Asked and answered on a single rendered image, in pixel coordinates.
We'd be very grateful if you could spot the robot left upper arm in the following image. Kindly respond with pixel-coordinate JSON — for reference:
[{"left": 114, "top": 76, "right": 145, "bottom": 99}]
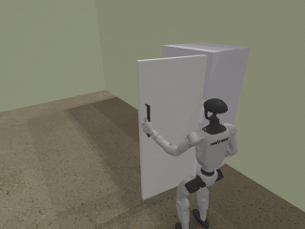
[{"left": 172, "top": 131, "right": 205, "bottom": 156}]

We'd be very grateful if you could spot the fridge door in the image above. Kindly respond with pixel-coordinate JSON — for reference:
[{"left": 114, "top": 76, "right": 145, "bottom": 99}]
[{"left": 136, "top": 54, "right": 208, "bottom": 199}]

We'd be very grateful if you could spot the left robot hand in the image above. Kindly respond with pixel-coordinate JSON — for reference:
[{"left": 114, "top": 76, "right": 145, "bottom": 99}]
[{"left": 140, "top": 117, "right": 154, "bottom": 135}]

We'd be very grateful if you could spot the robot left thigh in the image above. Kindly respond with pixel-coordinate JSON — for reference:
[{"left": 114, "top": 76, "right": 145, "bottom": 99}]
[{"left": 176, "top": 176, "right": 202, "bottom": 211}]

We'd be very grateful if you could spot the humanoid robot head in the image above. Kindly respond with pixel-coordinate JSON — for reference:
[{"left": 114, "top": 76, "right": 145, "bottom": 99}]
[{"left": 202, "top": 98, "right": 228, "bottom": 135}]

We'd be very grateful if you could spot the robot right upper arm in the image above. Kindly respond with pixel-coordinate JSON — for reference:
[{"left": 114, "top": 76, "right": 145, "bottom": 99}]
[{"left": 222, "top": 123, "right": 238, "bottom": 156}]

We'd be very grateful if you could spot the robot left forearm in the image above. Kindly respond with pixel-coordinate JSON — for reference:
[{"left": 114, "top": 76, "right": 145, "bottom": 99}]
[{"left": 150, "top": 130, "right": 176, "bottom": 156}]

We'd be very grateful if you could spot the handle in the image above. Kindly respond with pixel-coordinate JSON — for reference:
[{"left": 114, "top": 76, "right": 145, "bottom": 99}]
[{"left": 145, "top": 103, "right": 151, "bottom": 137}]

